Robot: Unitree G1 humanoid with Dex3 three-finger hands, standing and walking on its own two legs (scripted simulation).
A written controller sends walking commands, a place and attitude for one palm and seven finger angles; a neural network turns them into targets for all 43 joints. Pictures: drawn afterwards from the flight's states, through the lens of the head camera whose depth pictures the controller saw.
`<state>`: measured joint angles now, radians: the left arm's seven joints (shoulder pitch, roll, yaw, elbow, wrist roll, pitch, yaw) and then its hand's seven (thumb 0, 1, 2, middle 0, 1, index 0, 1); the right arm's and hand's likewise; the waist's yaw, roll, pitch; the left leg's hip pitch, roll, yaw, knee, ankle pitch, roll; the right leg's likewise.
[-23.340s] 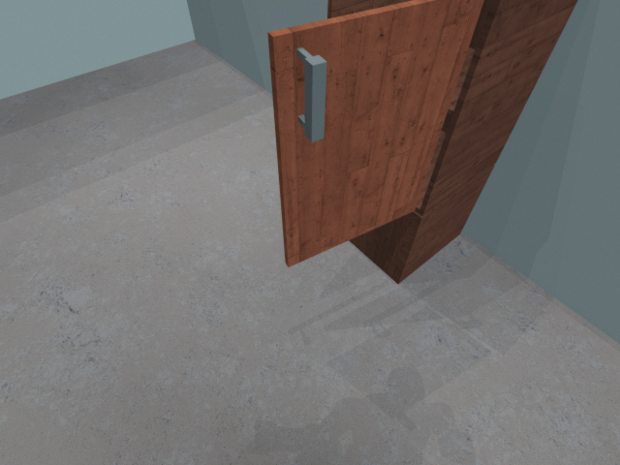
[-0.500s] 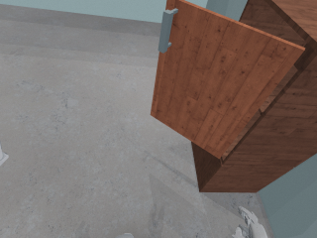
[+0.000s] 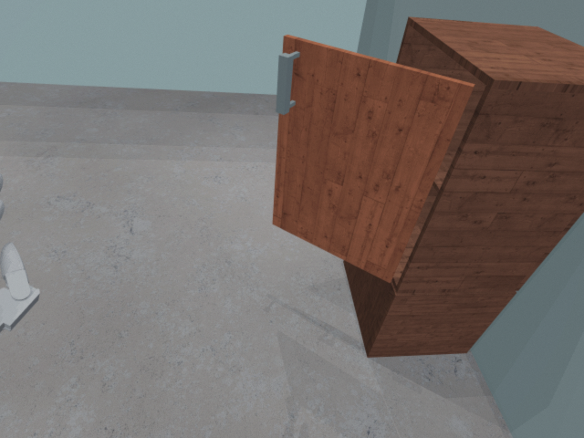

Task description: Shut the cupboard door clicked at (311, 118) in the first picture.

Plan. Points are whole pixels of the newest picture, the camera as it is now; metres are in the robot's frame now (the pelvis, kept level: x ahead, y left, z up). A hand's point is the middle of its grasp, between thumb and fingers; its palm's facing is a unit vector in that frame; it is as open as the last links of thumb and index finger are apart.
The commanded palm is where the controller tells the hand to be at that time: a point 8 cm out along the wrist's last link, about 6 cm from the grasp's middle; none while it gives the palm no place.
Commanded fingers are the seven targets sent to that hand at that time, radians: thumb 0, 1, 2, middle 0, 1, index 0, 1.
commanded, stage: stop stepping back and stand still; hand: left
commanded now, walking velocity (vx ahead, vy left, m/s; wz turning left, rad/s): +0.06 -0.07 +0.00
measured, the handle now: (289, 82) +0.84 +0.10 +0.16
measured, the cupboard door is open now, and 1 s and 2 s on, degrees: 53 53 53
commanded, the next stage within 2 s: let the arm hang, fingers relaxed in 0.42 s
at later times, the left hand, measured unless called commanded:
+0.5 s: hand (21, 314) +0.18 +0.30 +0.16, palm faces +0.50 -0.79 -0.36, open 7.4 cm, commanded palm none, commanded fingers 0.00 0.90 0.90 -0.20 -0.30 -0.20 -0.30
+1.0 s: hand out of the picture -0.04 +0.21 -0.18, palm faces +0.07 -0.98 -0.19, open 7.0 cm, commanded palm none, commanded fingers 0.00 0.90 0.90 -0.20 -0.30 -0.20 -0.30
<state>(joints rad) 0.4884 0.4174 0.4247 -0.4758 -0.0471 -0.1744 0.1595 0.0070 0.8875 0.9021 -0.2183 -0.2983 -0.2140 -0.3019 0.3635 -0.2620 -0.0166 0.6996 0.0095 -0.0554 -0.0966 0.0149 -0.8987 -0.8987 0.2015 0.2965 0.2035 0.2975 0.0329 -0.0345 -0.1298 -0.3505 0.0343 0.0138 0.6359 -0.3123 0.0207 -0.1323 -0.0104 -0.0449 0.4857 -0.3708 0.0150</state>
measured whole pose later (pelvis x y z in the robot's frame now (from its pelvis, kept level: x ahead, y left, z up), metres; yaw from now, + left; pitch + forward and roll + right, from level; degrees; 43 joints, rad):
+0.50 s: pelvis -0.02 +0.02 -0.01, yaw +0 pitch -2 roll -1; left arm 0.47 0.37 0.40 -0.43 -0.04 -0.20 0.16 0.01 0.89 0.90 -0.21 -0.30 -0.21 -0.30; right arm 0.26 -0.21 0.01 0.69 0.01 -0.08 -0.08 0.02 -0.90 -0.90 0.20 0.30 0.20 0.30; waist 0.04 -0.02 -0.02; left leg -0.32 0.00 0.04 0.61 -0.24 0.04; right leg -0.15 0.00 -0.03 0.58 -0.40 0.01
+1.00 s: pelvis -0.03 +0.02 +0.01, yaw +3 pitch -1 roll -2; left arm 0.30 0.21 0.03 1.05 0.02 0.03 0.02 -0.03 0.97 0.90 -0.21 -0.30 -0.20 -0.30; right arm 0.33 -0.14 0.00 1.08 -0.02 0.03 -0.03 0.01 -0.91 -0.90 0.20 0.30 0.20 0.30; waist 0.00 -0.03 0.06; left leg -0.29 -0.03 -0.02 0.49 -0.19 0.05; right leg -0.19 0.03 -0.03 0.43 -0.22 -0.01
